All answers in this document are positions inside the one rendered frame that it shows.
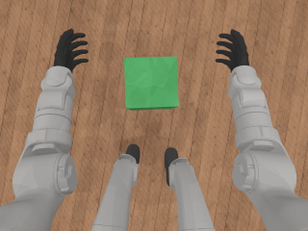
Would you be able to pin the robot right hand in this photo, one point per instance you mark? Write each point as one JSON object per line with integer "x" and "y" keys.
{"x": 238, "y": 55}

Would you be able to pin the robot right upper arm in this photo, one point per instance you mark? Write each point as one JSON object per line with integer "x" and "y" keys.
{"x": 268, "y": 180}

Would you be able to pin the robot left forearm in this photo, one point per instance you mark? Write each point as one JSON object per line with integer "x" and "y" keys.
{"x": 53, "y": 116}

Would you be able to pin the carton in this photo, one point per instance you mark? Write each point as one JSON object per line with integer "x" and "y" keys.
{"x": 151, "y": 83}

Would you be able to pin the left robot foot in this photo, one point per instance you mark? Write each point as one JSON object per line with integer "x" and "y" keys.
{"x": 134, "y": 151}

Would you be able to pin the robot left hand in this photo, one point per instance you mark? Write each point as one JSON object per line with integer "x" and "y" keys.
{"x": 64, "y": 55}

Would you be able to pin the left robot shin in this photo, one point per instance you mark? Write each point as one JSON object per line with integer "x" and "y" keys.
{"x": 125, "y": 156}

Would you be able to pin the robot right forearm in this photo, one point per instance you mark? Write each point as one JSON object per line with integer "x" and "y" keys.
{"x": 251, "y": 113}

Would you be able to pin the robot left upper arm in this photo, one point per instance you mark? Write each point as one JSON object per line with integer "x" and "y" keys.
{"x": 40, "y": 185}

